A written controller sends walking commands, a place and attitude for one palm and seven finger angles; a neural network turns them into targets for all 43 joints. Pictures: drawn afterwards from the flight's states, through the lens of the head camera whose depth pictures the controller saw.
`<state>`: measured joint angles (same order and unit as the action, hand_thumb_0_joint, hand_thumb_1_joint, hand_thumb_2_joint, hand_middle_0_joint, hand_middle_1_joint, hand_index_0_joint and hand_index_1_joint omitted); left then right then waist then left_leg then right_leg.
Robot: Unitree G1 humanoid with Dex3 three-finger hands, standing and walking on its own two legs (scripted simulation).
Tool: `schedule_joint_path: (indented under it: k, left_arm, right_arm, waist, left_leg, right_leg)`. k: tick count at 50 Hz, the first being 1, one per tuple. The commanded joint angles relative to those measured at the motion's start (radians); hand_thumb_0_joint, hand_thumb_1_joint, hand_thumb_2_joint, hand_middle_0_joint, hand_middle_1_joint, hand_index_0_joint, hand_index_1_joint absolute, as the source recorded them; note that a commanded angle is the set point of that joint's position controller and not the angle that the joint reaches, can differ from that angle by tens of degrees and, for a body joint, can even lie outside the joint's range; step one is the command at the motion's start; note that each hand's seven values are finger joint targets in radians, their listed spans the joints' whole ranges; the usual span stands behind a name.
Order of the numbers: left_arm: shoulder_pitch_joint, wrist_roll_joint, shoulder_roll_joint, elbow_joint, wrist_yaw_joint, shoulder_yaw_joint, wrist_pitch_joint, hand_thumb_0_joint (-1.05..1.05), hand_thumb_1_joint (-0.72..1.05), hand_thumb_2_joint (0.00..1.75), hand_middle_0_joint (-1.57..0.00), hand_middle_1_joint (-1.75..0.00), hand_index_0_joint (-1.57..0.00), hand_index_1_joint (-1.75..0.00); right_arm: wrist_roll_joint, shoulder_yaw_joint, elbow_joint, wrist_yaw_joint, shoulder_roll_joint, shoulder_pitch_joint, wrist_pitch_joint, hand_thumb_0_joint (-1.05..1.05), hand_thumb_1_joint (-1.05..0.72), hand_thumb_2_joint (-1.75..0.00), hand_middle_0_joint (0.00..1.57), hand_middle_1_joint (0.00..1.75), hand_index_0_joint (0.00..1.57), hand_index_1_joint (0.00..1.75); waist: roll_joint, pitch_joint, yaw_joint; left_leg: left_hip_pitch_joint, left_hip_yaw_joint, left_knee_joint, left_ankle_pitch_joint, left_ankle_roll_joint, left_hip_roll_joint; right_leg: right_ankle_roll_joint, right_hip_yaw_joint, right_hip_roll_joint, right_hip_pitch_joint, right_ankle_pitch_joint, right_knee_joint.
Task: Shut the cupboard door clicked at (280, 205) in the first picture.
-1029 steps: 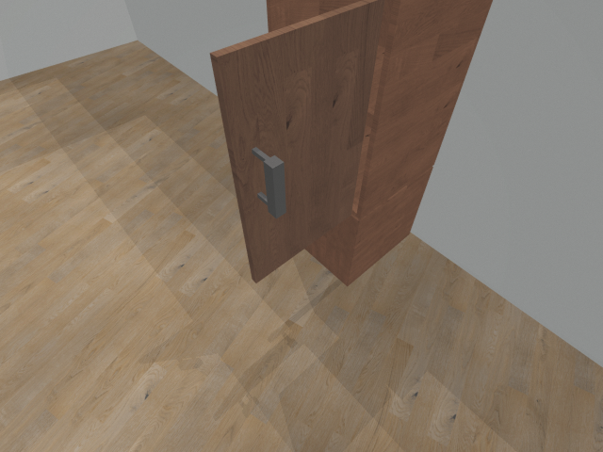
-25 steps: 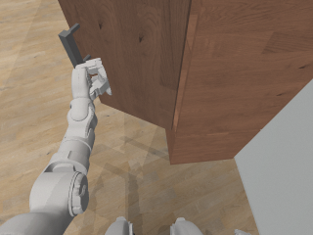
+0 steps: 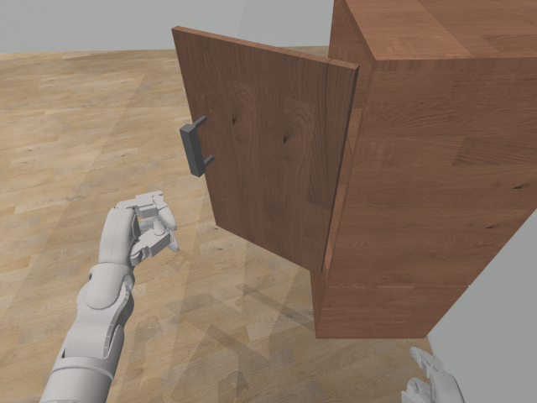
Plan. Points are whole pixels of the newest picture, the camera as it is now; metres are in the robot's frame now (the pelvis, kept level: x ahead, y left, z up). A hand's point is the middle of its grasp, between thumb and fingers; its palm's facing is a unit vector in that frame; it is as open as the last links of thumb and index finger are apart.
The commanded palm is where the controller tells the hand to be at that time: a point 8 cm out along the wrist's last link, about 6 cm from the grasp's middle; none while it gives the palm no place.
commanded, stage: draw the hand back to the body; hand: left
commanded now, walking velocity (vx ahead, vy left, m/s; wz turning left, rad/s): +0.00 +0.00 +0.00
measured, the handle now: (200, 146) +0.65 +0.19 +0.02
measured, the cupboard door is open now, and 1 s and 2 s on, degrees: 60 60 60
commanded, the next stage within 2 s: step back with the hand held close in 0.94 s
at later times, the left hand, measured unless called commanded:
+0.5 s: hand (31, 283) +0.21 +0.27 +0.17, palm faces +0.40 -0.83 -0.38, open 5.6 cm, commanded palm +0.16 +0.31 +0.18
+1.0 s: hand (26, 288) +0.20 +0.26 +0.18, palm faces +0.45 -0.80 -0.41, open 7.4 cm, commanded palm +0.15 +0.30 +0.19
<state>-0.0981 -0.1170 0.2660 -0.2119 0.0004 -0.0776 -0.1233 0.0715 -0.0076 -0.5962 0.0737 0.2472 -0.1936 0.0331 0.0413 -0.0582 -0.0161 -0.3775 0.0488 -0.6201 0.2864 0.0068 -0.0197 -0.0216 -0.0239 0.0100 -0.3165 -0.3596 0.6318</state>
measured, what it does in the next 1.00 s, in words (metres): stands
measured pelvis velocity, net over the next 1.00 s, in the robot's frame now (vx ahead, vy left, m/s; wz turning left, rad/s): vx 0.02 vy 0.00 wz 0.01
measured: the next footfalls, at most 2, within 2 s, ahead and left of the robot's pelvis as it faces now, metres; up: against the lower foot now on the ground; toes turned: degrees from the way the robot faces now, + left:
none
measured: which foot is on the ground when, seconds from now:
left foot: down 0.00-1.00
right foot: down 0.00-1.00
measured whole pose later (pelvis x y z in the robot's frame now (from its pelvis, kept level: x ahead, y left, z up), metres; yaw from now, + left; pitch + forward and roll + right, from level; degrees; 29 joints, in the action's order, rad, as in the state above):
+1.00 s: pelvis +0.02 +0.00 +0.02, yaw +1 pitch -4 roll +0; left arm 0.46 -0.09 0.36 0.38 0.10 -0.33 -0.04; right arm 0.03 -0.02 -0.63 0.09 0.23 -0.18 -0.08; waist 0.07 0.00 0.06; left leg -0.12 0.04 -0.42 0.22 0.00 -0.02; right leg -0.02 -0.04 0.01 -0.04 -0.28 0.40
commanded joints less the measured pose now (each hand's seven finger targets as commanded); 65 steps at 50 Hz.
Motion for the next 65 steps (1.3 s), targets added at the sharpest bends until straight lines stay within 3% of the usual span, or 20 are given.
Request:
schedule_joint_path:
  k: [1,5,6,10,12,16,17,21,28,32,38,41,44,46,49,53,54,55,58,65]
  left_arm:
    - [-0.169,0.021,0.181,0.325,0.053,-0.085,0.012,0.0,0.9,0.9,-0.94,-1.11,-0.94,-1.11]
    - [-0.106,0.031,0.156,0.453,0.067,-0.075,0.044,0.0,0.9,0.9,-0.83,-0.99,-0.83,-0.99]
    - [-0.057,0.03,0.172,0.462,0.068,-0.088,0.054,0.0,0.9,0.9,-0.81,-0.96,-0.81,-0.96]
    - [0.001,0.036,0.177,0.572,0.08,-0.113,0.069,0.0,0.9,0.9,-0.69,-0.84,-0.69,-0.84]
    - [0.061,0.038,0.194,0.62,0.085,-0.144,0.073,0.0,0.9,0.9,-0.64,-0.78,-0.64,-0.78]
    - [0.215,0.037,0.24,0.675,0.094,-0.225,0.08,0.0,0.9,0.9,-0.53,-0.66,-0.53,-0.66]
    - [0.225,0.036,0.221,0.718,0.093,-0.216,0.077,0.0,0.9,0.9,-0.5,-0.63,-0.5,-0.63]
    - [0.342,0.034,0.28,0.748,0.103,-0.309,0.074,0.0,0.9,0.9,-0.39,-0.51,-0.39,-0.51]
    - [0.488,0.026,0.318,0.834,0.118,-0.412,0.041,0.0,0.9,0.9,-0.2,-0.3,-0.2,-0.3]
    - [0.445,0.034,0.256,0.77,0.118,-0.342,0.044,0.0,0.9,0.9,-0.2,-0.3,-0.2,-0.3]
    - [0.429,0.039,0.293,0.808,0.126,-0.368,0.024,0.0,0.9,0.9,-0.2,-0.3,-0.2,-0.3]
    - [0.444,0.038,0.319,0.804,0.129,-0.4,0.022,0.0,0.9,0.9,-0.2,-0.3,-0.2,-0.3]
    - [0.457,0.035,0.299,0.814,0.125,-0.39,0.02,0.0,0.9,0.9,-0.2,-0.3,-0.2,-0.3]
    - [0.477,0.033,0.302,0.781,0.12,-0.4,0.023,0.0,0.9,0.9,-0.2,-0.3,-0.2,-0.3]
    - [0.467,0.032,0.282,0.792,0.116,-0.381,0.022,0.0,0.9,0.9,-0.2,-0.3,-0.2,-0.3]
    - [0.481,0.028,0.28,0.779,0.113,-0.381,0.022,0.0,0.9,0.9,-0.2,-0.3,-0.2,-0.3]
    - [0.395,0.039,0.384,0.836,0.124,-0.475,-0.016,0.0,0.9,0.9,-0.2,-0.3,-0.2,-0.3]
    - [0.475,0.036,0.33,0.759,0.122,-0.429,-0.022,0.0,0.9,0.9,-0.2,-0.3,-0.2,-0.3]
    - [0.544,0.04,0.311,0.755,0.124,-0.409,-0.051,0.0,0.9,0.9,-0.2,-0.3,-0.2,-0.3]
    - [0.587,0.035,0.362,0.844,0.14,-0.451,-0.056,0.0,0.9,0.9,-0.2,-0.3,-0.2,-0.3]
  right_arm:
    - [-0.009,0.009,0.149,0.026,0.085,0.115,-0.036,0.0,-0.9,-0.9,0.2,0.3,0.2,0.3]
    - [-0.02,-0.008,0.154,0.022,0.076,0.135,-0.048,0.0,-0.9,-0.9,0.2,0.3,0.2,0.3]
    - [-0.024,-0.007,0.151,0.021,0.08,0.134,-0.051,0.0,-0.9,-0.9,0.2,0.3,0.2,0.3]
    - [-0.033,-0.016,0.157,0.013,0.075,0.151,-0.063,0.0,-0.9,-0.9,0.2,0.3,0.2,0.3]
    - [-0.038,-0.017,0.156,0.01,0.074,0.156,-0.071,0.0,-0.9,-0.9,0.2,0.3,0.2,0.3]
    - [-0.048,-0.013,0.151,0.002,0.079,0.157,-0.083,0.0,-0.9,-0.9,0.2,0.3,0.2,0.3]
    - [-0.045,-0.013,0.158,0.0,0.071,0.162,-0.084,0.0,-0.9,-0.9,0.2,0.3,0.2,0.3]
    - [-0.049,-0.003,0.15,-0.001,0.079,0.166,-0.099,0.0,-0.9,-0.9,0.2,0.3,0.2,0.3]
    - [-0.041,0.006,0.148,0.005,0.072,0.163,-0.136,0.0,-0.9,-0.9,0.2,0.3,0.2,0.3]
    - [-0.043,0.015,0.128,0.011,0.088,0.148,-0.151,0.0,-0.9,-0.9,0.2,0.3,0.2,0.3]
    - [-0.047,0.018,0.124,0.021,0.084,0.155,-0.17,0.0,-0.9,-0.9,0.2,0.3,0.2,0.3]
    - [-0.049,0.017,0.119,0.022,0.082,0.157,-0.175,0.0,-0.9,-0.9,0.2,0.3,0.2,0.3]
    - [-0.048,0.013,0.123,0.02,0.072,0.154,-0.173,0.0,-0.9,-0.9,0.2,0.3,0.2,0.3]
    - [-0.047,0.016,0.121,0.02,0.075,0.156,-0.172,0.0,-0.9,-0.9,0.2,0.3,0.2,0.3]
    - [-0.046,0.015,0.129,0.017,0.072,0.152,-0.165,0.0,-0.9,-0.9,0.2,0.3,0.2,0.3]
    - [-0.049,0.018,0.132,0.019,0.074,0.151,-0.163,0.0,-0.9,-0.9,0.2,0.3,0.2,0.3]
    - [-0.046,0.031,0.156,0.014,0.102,0.145,-0.136,0.0,-0.9,-0.9,0.2,0.3,0.2,0.3]
    - [-0.051,0.031,0.136,0.015,0.091,0.145,-0.12,0.0,-0.9,-0.9,0.2,0.3,0.2,0.3]
    - [-0.05,0.04,0.144,0.015,0.085,0.137,-0.092,0.0,-0.9,-0.9,0.2,0.3,0.2,0.3]
    - [-0.046,0.056,0.189,0.034,0.102,0.125,-0.041,0.0,-0.9,-0.9,0.2,0.3,0.2,0.3]
  waist:
    - [-0.048,-0.117,0.022]
    - [0.022,-0.109,0.023]
    - [-0.004,-0.095,0.028]
    - [0.029,-0.071,0.034]
    - [0.05,-0.067,0.04]
    - [0.022,-0.06,0.059]
    - [0.047,-0.068,0.057]
    - [0.005,-0.026,0.07]
    - [0.043,-0.004,0.084]
    - [-0.011,0.05,0.06]
    - [0.016,-0.007,0.078]
    - [0.005,0.009,0.084]
    - [0.052,0.013,0.082]
    - [0.013,0.047,0.084]
    - [0.049,0.037,0.078]
    - [-0.014,0.028,0.079]
    - [-0.006,0.047,0.044]
    - [-0.045,0.023,0.036]
    - [-0.054,-0.037,0.032]
    - [-0.017,-0.154,0.025]
  left_leg:
    - [0.232,-0.034,0.166,-0.157,0.041,0.013]
    - [0.323,-0.048,0.222,-0.197,0.032,0.007]
    - [0.323,-0.048,0.231,-0.204,0.034,0.008]
    - [0.355,-0.06,0.266,-0.227,0.026,0.005]
    - [0.363,-0.059,0.273,-0.242,0.023,0.002]
    - [0.353,-0.065,0.275,-0.292,0.017,0.0]
    - [0.361,-0.059,0.273,-0.303,0.018,0.001]
    - [0.327,-0.06,0.277,-0.269,0.016,-0.002]
    - [0.305,-0.054,0.273,-0.221,0.017,-0.001]
    - [0.306,-0.044,0.27,-0.181,0.028,0.001]
    - [0.326,-0.038,0.257,-0.207,0.034,0.009]
    - [0.309,-0.038,0.254,-0.214,0.03,0.011]
    - [0.314,-0.031,0.252,-0.231,0.026,0.01]
    - [0.302,-0.028,0.253,-0.229,0.026,0.007]
    - [0.316,-0.024,0.254,-0.227,0.026,0.006]
    - [0.316,-0.019,0.247,-0.24,0.033,0.007]
    - [0.254,-0.039,0.17,-0.188,0.048,-0.011]
    - [0.242,-0.045,0.135,-0.17,0.044,-0.004]
    - [0.215,-0.042,0.107,-0.214,0.039,-0.007]
    - [0.248,-0.06,0.134,-0.555,0.037,-0.05]
  right_leg:
    - [0.018,0.018,-0.011,0.079,0.253,-0.213]
    - [0.009,0.002,-0.006,0.124,0.272,-0.248]
    - [0.011,0.005,-0.004,0.136,0.278,-0.266]
    - [0.005,-0.004,-0.003,0.166,0.286,-0.286]
    - [0.004,-0.004,-0.005,0.182,0.289,-0.294]
    - [0.004,-0.01,-0.004,0.216,0.324,-0.298]
    - [0.005,-0.009,-0.008,0.223,0.334,-0.293]
    - [0.009,-0.012,-0.006,0.217,0.301,-0.306]
    - [0.008,-0.01,-0.009,0.209,0.255,-0.305]
    - [0.017,-0.005,-0.015,0.156,0.214,-0.321]
    - [0.016,0.003,-0.021,0.186,0.237,-0.311]
    - [0.015,0.005,-0.018,0.188,0.245,-0.323]
    - [0.013,0.005,-0.019,0.191,0.265,-0.314]
    - [0.016,0.007,-0.016,0.176,0.262,-0.33]
    - [0.016,0.009,-0.018,0.174,0.26,-0.324]
    - [0.023,0.01,-0.02,0.182,0.283,-0.324]
    - [0.025,0.101,-0.087,0.089,0.333,-0.371]
    - [0.018,0.108,-0.123,0.082,0.346,-0.368]
    - [0.014,0.101,-0.15,0.095,0.448,-0.313]
    - [0.033,0.028,-0.089,0.158,0.633,-0.169]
